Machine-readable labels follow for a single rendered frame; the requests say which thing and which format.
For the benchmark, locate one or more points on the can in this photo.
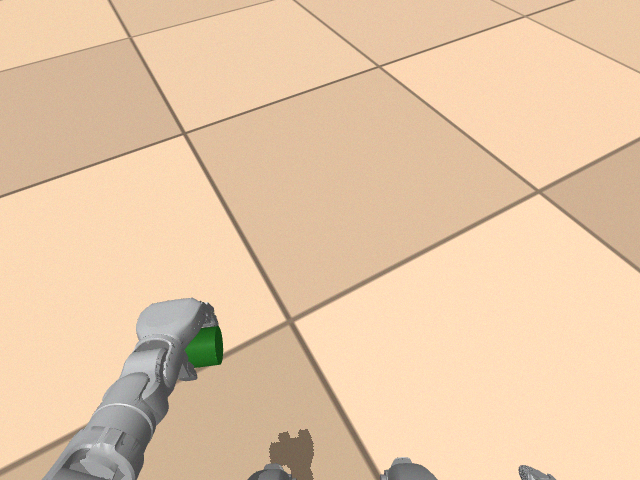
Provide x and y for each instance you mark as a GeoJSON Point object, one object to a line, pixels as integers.
{"type": "Point", "coordinates": [206, 349]}

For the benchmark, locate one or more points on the left robot hand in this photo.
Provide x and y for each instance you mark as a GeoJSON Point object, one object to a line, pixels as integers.
{"type": "Point", "coordinates": [180, 319]}

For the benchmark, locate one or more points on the left robot arm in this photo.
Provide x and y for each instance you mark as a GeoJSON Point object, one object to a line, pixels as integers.
{"type": "Point", "coordinates": [112, 445]}

